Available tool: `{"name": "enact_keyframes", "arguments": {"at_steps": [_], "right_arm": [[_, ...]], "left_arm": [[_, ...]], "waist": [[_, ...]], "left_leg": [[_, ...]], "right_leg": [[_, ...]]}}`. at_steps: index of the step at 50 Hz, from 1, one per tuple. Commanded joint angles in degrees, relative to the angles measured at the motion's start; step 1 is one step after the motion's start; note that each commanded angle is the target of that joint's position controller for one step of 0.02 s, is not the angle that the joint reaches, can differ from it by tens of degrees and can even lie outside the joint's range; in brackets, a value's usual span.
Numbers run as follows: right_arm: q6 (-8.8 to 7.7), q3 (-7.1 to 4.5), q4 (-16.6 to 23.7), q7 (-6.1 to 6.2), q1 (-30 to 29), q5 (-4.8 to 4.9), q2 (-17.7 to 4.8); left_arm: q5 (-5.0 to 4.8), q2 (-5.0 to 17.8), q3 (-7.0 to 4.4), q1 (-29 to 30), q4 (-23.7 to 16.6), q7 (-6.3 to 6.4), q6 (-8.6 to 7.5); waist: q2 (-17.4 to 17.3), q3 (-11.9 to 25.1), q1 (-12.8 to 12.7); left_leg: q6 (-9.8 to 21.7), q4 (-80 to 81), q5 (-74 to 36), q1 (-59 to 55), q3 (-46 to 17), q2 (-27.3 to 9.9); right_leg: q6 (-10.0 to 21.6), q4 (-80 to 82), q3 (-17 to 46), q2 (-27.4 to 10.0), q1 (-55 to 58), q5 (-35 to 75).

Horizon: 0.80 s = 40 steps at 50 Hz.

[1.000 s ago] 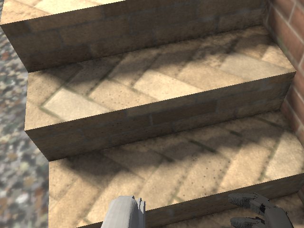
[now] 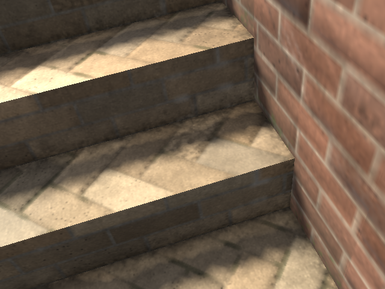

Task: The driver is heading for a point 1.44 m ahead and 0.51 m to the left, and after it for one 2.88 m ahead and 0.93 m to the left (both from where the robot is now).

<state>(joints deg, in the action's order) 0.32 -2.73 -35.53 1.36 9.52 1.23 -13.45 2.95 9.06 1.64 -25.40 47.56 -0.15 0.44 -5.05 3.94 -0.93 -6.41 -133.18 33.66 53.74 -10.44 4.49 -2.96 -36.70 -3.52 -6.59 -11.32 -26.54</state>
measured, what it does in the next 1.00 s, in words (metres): climbs, turning left: left foot 0.20 m higher, then right foot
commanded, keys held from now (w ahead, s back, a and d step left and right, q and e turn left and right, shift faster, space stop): w+q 0.90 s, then w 0.10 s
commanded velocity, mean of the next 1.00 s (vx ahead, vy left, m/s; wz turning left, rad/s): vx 0.44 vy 0.07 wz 0.51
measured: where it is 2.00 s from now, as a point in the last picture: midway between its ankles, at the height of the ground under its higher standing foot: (43, 216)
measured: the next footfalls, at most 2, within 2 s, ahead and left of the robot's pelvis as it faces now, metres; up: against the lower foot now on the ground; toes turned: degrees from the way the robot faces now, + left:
left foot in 0.30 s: +0.08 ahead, +0.10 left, +0.20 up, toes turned +7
right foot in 0.76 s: +0.18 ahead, -0.12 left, +0.20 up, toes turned +20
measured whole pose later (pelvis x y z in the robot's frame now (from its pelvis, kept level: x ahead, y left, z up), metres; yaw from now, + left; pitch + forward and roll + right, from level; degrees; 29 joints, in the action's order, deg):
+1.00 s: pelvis +0.16 +0.04 +0.19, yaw +34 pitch +1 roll -3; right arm 1.2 0.1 -33.6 2.0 12.3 2.8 -10.2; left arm 0.6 13.7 -2.9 -32.0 50.8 4.6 -1.6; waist -0.6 2.0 -1.8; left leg -1.8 -119.4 16.4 63.3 -9.4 0.0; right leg 0.0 -31.1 -13.3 -4.4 -4.9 -26.8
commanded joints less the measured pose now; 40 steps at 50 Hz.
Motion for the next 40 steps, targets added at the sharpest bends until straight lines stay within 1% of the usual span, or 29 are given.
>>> {"name": "enact_keyframes", "arguments": {"at_steps": [1,2,3,4,7,8,9,11,12,13,14,15,16,17,18,19,21,22,24,27,29,31,33,35,36,37,38,39,40], "right_arm": [[-0.78,3.03,12.5,-1.82,-11.6,0.06,2.8],[0.69,2.65,15.4,-1.80,-15.0,0.49,1.4],[1.47,1.75,15.6,-2.03,-16.4,-0.69,-1.9],[2.15,2.44,15.9,-2.13,-14.8,-1.69,-1.1],[2.36,3.95,17.1,-1.32,-18.7,-1.20,1.6],[2.16,5.30,19.0,-1.26,-20.5,-0.87,4.2],[2.39,7.18,19.0,-1.80,-20.5,-1.31,6.6],[2.06,7.88,18.8,-2.33,-19.4,-0.90,7.9],[2.23,6.29,15.9,-2.12,-14.8,-0.31,5.0],[2.73,5.91,14.2,-2.01,-5.7,-0.91,3.1],[3.23,4.60,12.7,-1.52,0.1,-2.06,-1.3],[3.20,2.96,12.1,-1.36,1.8,-1.92,-4.5],[3.80,1.63,11.5,-0.65,7.4,-3.11,-6.8],[4.62,-0.63,8.4,0.96,8.2,-3.55,-14.0],[2.65,-0.19,8.5,2.32,6.6,-5.77,-14.4],[0.10,2.18,6.5,1.68,8.8,-6.60,-7.5],[-1.85,2.16,1.4,-0.20,11.8,-2.05,-2.8],[-2.11,2.35,0.2,-0.39,10.9,-0.90,-1.5],[-2.50,2.34,0.1,0.09,7.5,-0.88,-1.6],[-3.35,1.82,-1.4,0.45,9.7,-1.03,-3.8],[-2.93,2.42,-1.7,1.54,9.5,-1.55,-3.9],[-2.45,2.17,0.2,1.22,4.7,-2.27,-5.7],[-2.13,1.61,-1.0,1.11,9.8,-1.68,-6.0],[-2.52,0.39,-0.2,1.02,6.9,-2.68,-9.5],[-3.21,0.46,2.1,0.89,0.2,-1.43,-7.8],[-4.13,2.38,4.6,-0.14,-4.2,-1.11,-0.8],[-5.42,4.09,4.9,-1.15,-3.5,-1.92,8.3],[-5.51,3.58,2.3,-1.44,9.5,0.07,8.0],[-2.96,1.31,-2.5,0.91,29.9,2.82,-1.6]], "left_arm": [[-0.97,16.5,-4.41,-4.1,-3.7,4.69,-0.37],[-1.34,15.7,-4.21,-4.7,-3.4,7.22,-1.75],[-0.89,10.1,-2.77,-6.1,-3.2,8.33,-2.42],[-1.28,8.6,-2.21,-6.1,-4.6,8.14,-1.94],[-0.68,6.5,-1.98,-2.8,-6.1,7.85,-0.43],[-0.85,8.6,-2.45,-3.9,-6.2,8.47,-0.14],[-1.92,12.0,-3.85,-3.3,-6.3,8.62,0.75],[-1.24,14.7,-4.74,-5.1,-4.5,9.21,2.85],[-0.62,16.4,-5.02,-3.3,-4.2,9.82,1.71],[-2.17,22.2,-7.07,0.4,-6.1,9.58,0.83],[-3.54,22.6,-7.39,2.9,-7.2,8.70,0.72],[-4.21,22.0,-7.29,3.9,-6.8,7.28,0.77],[-5.33,21.8,-7.81,9.8,-9.9,6.53,0.46],[-3.87,14.9,-5.73,16.2,-15.6,4.59,-0.43],[-3.47,5.9,-3.46,26.2,-21.2,2.40,-2.86],[-2.93,0.5,-1.46,31.1,-24.9,0.59,-4.18],[0.48,-1.9,0.77,22.5,-23.2,-0.74,-4.69],[0.33,-0.9,0.88,19.2,-22.2,-0.95,-4.08],[-1.43,1.1,0.72,14.4,-21.2,-1.30,-3.06],[-1.17,2.8,0.99,19.9,-22.7,-0.46,-2.81],[-0.55,0.5,1.75,22.3,-23.0,0.68,-2.12],[-1.71,2.1,0.68,18.8,-21.3,2.49,-0.85],[-1.43,2.4,0.28,22.0,-22.9,3.15,-0.50],[-2.53,6.6,-2.82,12.3,-21.9,3.09,0.29],[-2.39,8.1,-4.16,-0.9,-16.7,2.63,-0.47],[-2.06,8.7,-5.16,-10.3,-9.1,1.38,-1.68],[-0.11,6.0,-3.67,-7.3,-4.0,0.89,-2.46],[2.02,6.2,-3.49,-0.5,-6.8,0.92,-2.19],[-2.26,12.9,-6.36,1.9,-8.0,1.46,-2.49]], "waist": [[21.9,-7.5,1.0],[23.3,-9.4,1.0],[14.7,-10.5,-0.1],[11.8,-11.9,0.2],[11.3,-14.4,-0.1],[16.0,-14.2,-0.1],[15.1,-11.2,0.8],[17.5,-0.7,2.7],[17.7,4.4,4.4],[26.2,8.7,7.5],[25.9,13.7,7.6],[22.1,15.7,8.8],[19.0,14.7,13.4],[-6.9,11.8,12.3],[-14.2,4.8,10.6],[-8.4,-1.0,8.6],[3.1,-4.2,3.3],[4.5,-5.2,1.1],[3.6,-7.8,-2.3],[6.1,-7.6,-1.0],[3.9,-3.4,-0.7],[1.1,0.1,-3.4],[-2.6,-0.5,-0.6],[-10.2,4.2,-6.6],[-9.9,6.2,-12.8],[2.2,3.8,-14.3],[10.0,-0.9,-7.6],[12.2,-0.1,2.1],[23.8,5.9,8.8]], "left_leg": [[-0.5,-20.9,-11.1,35.4,0.5,-1.4],[0.2,-20.7,-12.6,34.6,-3.5,-4.9],[1.3,-21.5,-14.1,33.5,-4.4,-3.5],[1.6,-12.8,-14.9,30.2,-3.1,-2.9],[1.2,10.2,-16.0,15.3,8.0,-1.8],[0.9,12.6,-9.8,16.4,9.3,-3.6],[2.5,29.2,-2.3,11.8,14.7,-5.4],[6.6,45.4,9.2,-7.9,21.5,-0.8],[9.1,40.2,9.4,-13.5,24.0,4.2],[10.7,49.0,16.7,-13.5,17.6,0.8],[13.1,56.2,20.8,-14.9,14.2,3.4],[14.8,69.0,16.0,-22.6,15.4,6.9],[16.8,86.6,6.7,-32.2,5.2,1.2],[24.5,97.6,9.3,-41.7,-21.1,-3.4],[27.1,109.5,3.4,-37.0,-35.6,-10.4],[24.3,105.0,0.3,-30.6,-33.8,-12.9],[18.3,101.5,-7.5,-31.6,-23.5,-9.3],[17.7,102.5,-4.0,-30.1,-22.7,-8.9],[17.9,105.9,-1.7,-26.2,-20.2,-8.1],[18.4,110.0,-5.8,-21.0,-14.4,-6.5],[20.8,110.4,-14.2,-15.9,-13.4,-7.4],[19.8,111.3,-16.9,-15.1,-10.9,-8.2],[18.0,112.8,-23.2,-16.6,-8.0,-6.9],[15.8,100.2,-46.5,-26.3,-12.8,-7.0],[12.7,84.5,-53.6,-27.9,-9.3,-4.2],[10.1,61.6,-34.4,-22.4,-2.4,2.3],[9.8,35.5,-14.0,-1.4,-4.5,5.2],[8.1,16.8,-13.8,5.6,-6.3,5.1],[3.7,11.6,-8.5,2.4,-4.5,1.2]], "right_leg": [[13.9,13.8,20.3,-23.3,21.4,68.4],[15.6,20.8,28.4,-30.0,17.2,51.9],[14.3,21.2,22.7,-27.6,16.0,45.8],[11.6,21.6,14.7,-23.5,13.3,44.9],[6.4,28.1,-3.1,-11.7,-1.0,46.3],[7.1,29.2,-3.2,-13.6,1.1,56.4],[6.2,30.6,-6.6,-11.2,3.4,61.6],[7.6,26.3,-11.2,-8.8,6.3,91.3],[9.2,20.3,-11.5,-11.2,9.9,130.7],[11.7,13.3,-8.8,-16.1,16.6,138.6],[14.5,7.3,-6.3,-17.4,23.1,142.2],[15.9,1.5,-6.5,-15.6,24.1,129.2],[13.1,-8.1,-3.1,-16.0,15.6,102.2],[11.1,-28.3,-2.1,-1.0,-15.0,34.0],[9.8,-63.3,6.4,7.8,-31.4,7.5],[9.7,-78.8,14.5,8.3,-41.9,0.2],[8.1,-79.8,13.1,7.9,-47.8,-0.2],[6.6,-81.9,12.1,7.5,-48.7,1.4],[4.2,-81.1,10.3,7.2,-47.5,4.9],[2.0,-64.8,4.8,5.8,-41.2,14.3],[-0.3,-60.5,-1.4,7.1,-31.1,20.4],[0.3,-54.6,-3.0,6.0,-22.2,23.1],[1.8,-31.7,-6.6,8.6,-11.2,9.4],[4.4,-13.9,0.9,7.9,-0.8,-0.2],[8.5,4.6,5.6,5.4,6.0,1.0],[11.3,21.4,8.2,-0.9,14.6,25.1],[9.7,10.6,11.4,-3.3,20.5,47.8],[14.5,4.2,16.5,-11.5,15.6,72.2],[24.9,14.7,34.2,-25.6,11.3,34.0]]}}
